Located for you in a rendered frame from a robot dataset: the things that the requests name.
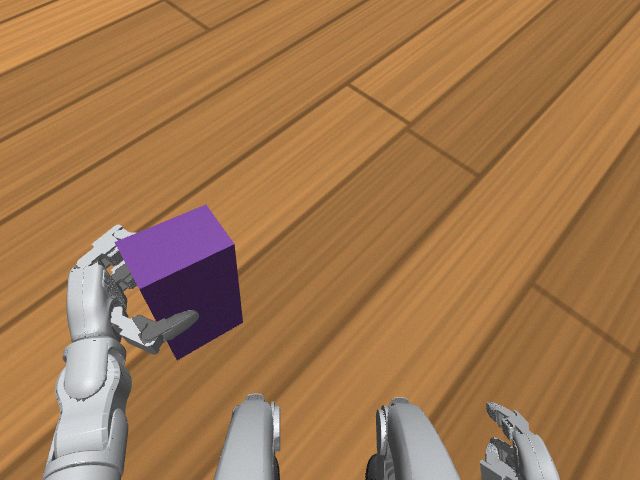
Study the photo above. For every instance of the left robot arm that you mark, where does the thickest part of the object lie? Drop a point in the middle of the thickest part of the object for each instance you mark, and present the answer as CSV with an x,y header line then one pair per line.
x,y
90,439

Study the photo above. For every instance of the left robot hand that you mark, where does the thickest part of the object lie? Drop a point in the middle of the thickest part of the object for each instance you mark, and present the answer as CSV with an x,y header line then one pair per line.
x,y
96,304

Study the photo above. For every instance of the right robot hand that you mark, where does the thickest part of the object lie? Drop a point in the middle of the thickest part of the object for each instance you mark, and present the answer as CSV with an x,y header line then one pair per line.
x,y
528,459

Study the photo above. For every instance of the carton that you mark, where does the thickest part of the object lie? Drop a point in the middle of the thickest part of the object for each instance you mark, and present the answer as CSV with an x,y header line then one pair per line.
x,y
187,263

